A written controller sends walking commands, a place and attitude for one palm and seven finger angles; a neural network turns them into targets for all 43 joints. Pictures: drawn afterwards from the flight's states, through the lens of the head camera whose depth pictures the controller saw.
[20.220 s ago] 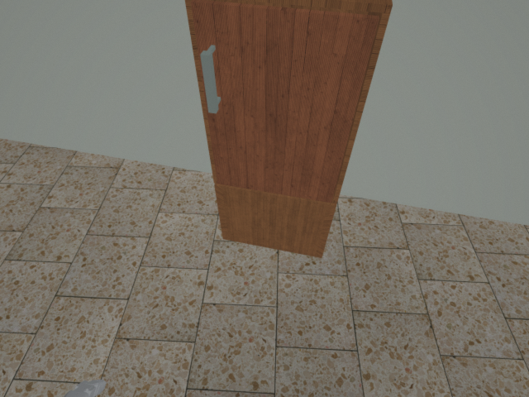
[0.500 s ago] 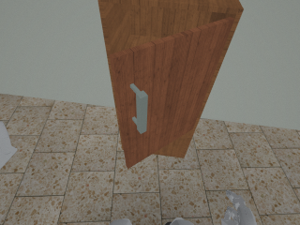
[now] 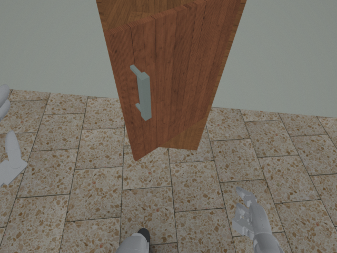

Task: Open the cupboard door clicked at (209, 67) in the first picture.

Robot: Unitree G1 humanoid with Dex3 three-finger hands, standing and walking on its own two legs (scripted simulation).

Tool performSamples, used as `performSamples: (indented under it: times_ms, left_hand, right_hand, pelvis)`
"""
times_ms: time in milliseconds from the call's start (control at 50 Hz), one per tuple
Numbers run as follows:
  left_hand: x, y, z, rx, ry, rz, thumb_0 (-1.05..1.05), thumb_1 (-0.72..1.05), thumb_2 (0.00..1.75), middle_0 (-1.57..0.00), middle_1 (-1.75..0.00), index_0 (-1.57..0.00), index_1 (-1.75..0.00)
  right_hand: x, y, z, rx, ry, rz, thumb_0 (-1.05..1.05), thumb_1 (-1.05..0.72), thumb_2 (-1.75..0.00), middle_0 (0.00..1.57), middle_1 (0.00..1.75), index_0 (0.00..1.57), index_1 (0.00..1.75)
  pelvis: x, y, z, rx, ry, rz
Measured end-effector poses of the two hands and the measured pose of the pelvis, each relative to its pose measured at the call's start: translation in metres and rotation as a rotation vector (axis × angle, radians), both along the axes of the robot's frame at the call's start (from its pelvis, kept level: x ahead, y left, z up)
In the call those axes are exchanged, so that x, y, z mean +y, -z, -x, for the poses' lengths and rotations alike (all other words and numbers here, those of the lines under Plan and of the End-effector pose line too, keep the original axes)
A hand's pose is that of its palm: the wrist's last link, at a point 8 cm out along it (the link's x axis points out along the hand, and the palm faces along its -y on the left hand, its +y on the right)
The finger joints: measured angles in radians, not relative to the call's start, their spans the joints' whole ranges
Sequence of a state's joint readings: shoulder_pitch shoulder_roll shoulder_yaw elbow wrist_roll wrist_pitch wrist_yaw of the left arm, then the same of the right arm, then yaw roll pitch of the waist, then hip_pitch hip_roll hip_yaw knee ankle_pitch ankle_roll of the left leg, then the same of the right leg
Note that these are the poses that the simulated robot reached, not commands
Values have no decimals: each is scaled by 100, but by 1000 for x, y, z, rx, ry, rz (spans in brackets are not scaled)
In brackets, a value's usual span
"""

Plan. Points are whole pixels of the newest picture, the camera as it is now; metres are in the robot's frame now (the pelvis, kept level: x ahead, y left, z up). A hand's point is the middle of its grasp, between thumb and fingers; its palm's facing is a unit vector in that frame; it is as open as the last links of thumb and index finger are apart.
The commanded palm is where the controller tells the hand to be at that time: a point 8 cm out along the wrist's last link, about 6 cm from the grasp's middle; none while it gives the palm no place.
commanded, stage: stop stepping back and stand still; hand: left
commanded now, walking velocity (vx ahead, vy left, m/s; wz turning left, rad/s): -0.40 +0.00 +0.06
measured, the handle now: (140, 94) +0.48 +0.13 +0.06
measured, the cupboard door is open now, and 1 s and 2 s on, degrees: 42 42 42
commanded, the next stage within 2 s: let the arm hang, fingers relaxed in 1.24 s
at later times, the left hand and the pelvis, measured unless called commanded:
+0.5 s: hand out of the picture +0.10 +0.26 +0.17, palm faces +0.48 -0.76 -0.44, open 7.4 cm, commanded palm +0.05 +0.29 +0.18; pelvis -0.08 -0.02 +0.01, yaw +2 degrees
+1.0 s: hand out of the picture +0.09 +0.29 +0.15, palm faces +0.43 -0.78 -0.46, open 7.4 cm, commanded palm +0.03 +0.32 +0.18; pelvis -0.10 +0.02 +0.01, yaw +2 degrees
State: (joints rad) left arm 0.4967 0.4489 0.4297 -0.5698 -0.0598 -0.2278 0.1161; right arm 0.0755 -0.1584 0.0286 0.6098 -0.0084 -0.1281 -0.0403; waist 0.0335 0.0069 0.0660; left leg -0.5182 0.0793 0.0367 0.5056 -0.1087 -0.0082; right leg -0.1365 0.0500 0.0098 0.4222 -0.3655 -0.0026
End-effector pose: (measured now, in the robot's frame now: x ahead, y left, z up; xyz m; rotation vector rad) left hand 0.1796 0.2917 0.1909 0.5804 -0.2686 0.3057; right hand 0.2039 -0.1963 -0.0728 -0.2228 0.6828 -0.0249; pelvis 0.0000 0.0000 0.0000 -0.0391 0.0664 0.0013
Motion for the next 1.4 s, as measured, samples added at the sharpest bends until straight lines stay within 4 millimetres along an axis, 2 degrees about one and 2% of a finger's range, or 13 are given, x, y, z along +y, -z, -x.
performSamples:
  times_ms: [80, 140, 220, 320, 400, 460, 520, 640, 840, 1020, 1340, 1360, 1400]
  left_hand:
    - [-11, -4, 13, 41, 51, -35, 2, 88, 90, -22, -30, -21, -30]
    - [-6, 0, 22, 56, 38, -28, 1, 88, 90, -22, -31, -21, -31]
    - [-1, 7, 39, 88, 5, -17, 1, 88, 90, -22, -30, -21, -30]
    - [-9, 7, 75, 110, -30, -24, 2, 89, 90, -22, -30, -21, -30]
    - [-11, 3, 106, 73, -67, -5, 2, 88, 90, -22, -30, -21, -30]
    - [-6, 4, 118, 19, -117, 34, 2, 88, 90, -22, -31, -21, -31]
    - [2, 8, 121, -26, -157, 76, 2, 88, 90, -22, -30, -21, -30]
    - [11, 12, 125, -15, -141, 69, 2, 89, 90, -21, -30, -21, -30]
    - [21, 9, 128, 5, -113, 41, 2, 89, 90, -22, -30, -21, -30]
    - [33, 18, 132, 54, -123, 72, 2, 89, 90, -22, -30, -21, -30]
    - [38, 12, 134, 60, -112, 42, 2, 89, 90, -22, -30, -21, -30]
    - [39, 19, 132, 84, -103, 37, 2, 89, 90, -21, -30, -21, -30]
    - [46, 60, 124, 254, -116, 83, 1, 89, 90, -21, -30, -20, -30]
  right_hand:
    - [-23, -11, 27, 30, 69, 40, 1, -90, -90, 21, 30, 20, 30]
    - [-39, -17, 44, 18, 104, 94, 1, -90, -90, 21, 30, 20, 30]
    - [-54, -22, 70, 1, 138, 112, 1, -91, -90, 21, 30, 20, 30]
    - [-62, -17, 105, -16, 114, 96, 1, -91, -90, 20, 30, 20, 30]
    - [-65, -7, 132, 48, 117, 85, 1, -91, -90, 20, 30, 20, 30]
    - [-64, -2, 149, 93, 119, 90, 1, -91, -90, 20, 30, 20, 30]
    - [-61, 2, 159, 98, 112, 103, 2, -91, -90, 21, 30, 20, 30]
    - [-43, 4, 163, 55, 119, 74, 2, -91, -90, 20, 30, 20, 30]
    - [-11, -2, 150, 1, 62, 17, 2, -90, -90, 21, 30, 20, 30]
    - [-6, -10, 145, -5, 58, 46, 2, -90, -90, 21, 30, 20, 30]
    - [1, -11, 145, 6, 60, 48, 2, -91, -90, 21, 30, 20, 30]
    - [1, -7, 145, 8, 44, 36, 1, -90, -90, 21, 30, 20, 30]
    - [-3, 9, 146, 66, 8, 22, 1, -90, -90, 21, 30, 20, 30]
  pelvis:
    - [-6, -7, 9, 13, 14, -37]
    - [-3, -5, 15, 13, 9, -24]
    - [-5, -5, 33, -16, 6, -53]
    - [-12, -4, 59, -59, -20, -50]
    - [-17, -6, 71, -61, -19, -40]
    - [-17, -8, 77, -57, -20, -51]
    - [-13, -6, 81, -58, -44, -48]
    - [-1, -2, 90, -84, -39, -49]
    - [9, -5, 98, -88, -30, -39]
    - [19, -9, 103, -84, -28, -34]
    - [26, -11, 105, -80, -39, -32]
    - [27, -10, 106, -72, -50, -29]
    - [29, -6, 109, -59, -70, -31]
